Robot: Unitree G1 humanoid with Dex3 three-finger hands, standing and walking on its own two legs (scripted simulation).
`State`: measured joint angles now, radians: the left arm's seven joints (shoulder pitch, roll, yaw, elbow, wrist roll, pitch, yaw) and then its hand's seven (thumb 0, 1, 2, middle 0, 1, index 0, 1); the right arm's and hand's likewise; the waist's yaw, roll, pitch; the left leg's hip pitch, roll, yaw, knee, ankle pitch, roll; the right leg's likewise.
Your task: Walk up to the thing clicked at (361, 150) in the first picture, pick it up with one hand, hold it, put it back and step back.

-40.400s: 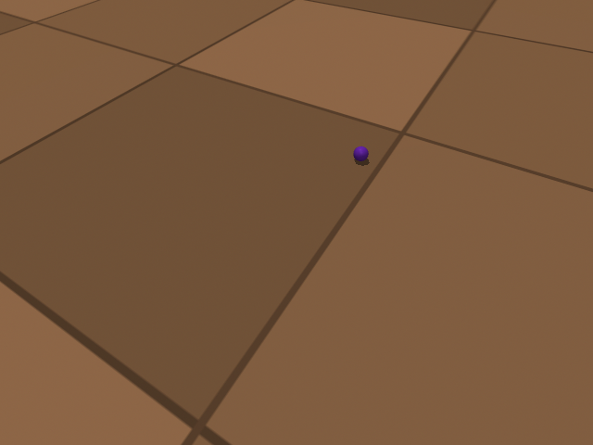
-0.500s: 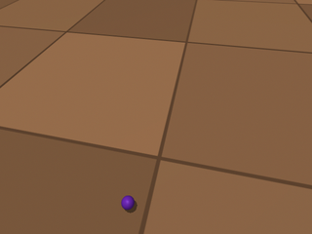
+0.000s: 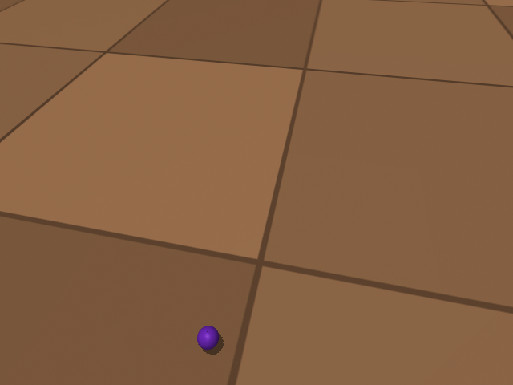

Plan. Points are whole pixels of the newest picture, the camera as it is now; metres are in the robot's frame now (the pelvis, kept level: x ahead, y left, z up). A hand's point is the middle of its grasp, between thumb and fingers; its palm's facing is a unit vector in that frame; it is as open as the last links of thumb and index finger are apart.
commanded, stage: stand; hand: left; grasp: from above
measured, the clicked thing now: (208, 337) +0.43 +0.20 -0.74
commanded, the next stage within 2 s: step back in 0.68 s
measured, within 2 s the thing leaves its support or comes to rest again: neither
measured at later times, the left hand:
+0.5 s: hand out of the picture +0.07 +0.25 -0.16, palm faces +0.01 -0.94 -0.34, open 7.4 cm
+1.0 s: hand out of the picture +0.05 +0.28 -0.17, palm faces -0.04 -0.91 -0.40, open 7.4 cm
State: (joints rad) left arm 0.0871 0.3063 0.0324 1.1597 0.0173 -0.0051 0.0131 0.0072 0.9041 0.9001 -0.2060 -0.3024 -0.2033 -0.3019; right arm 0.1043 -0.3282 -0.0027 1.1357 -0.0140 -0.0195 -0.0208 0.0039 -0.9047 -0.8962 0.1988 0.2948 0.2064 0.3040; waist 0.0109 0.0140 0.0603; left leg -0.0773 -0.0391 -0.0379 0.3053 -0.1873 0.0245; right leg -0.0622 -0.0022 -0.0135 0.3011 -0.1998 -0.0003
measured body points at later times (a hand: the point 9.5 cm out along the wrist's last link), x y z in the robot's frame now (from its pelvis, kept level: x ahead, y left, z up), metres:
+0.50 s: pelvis +0.00 +0.00 +0.00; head +0.01 +0.00 +0.45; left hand +0.07 +0.30 -0.13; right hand +0.07 -0.29 -0.14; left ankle -0.01 +0.10 -0.75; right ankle -0.02 -0.12 -0.75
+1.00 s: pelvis -0.07 +0.00 -0.02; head +0.00 +0.01 +0.42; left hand +0.05 +0.33 -0.14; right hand +0.03 -0.32 -0.14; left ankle -0.01 +0.10 -0.75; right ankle -0.05 -0.11 -0.73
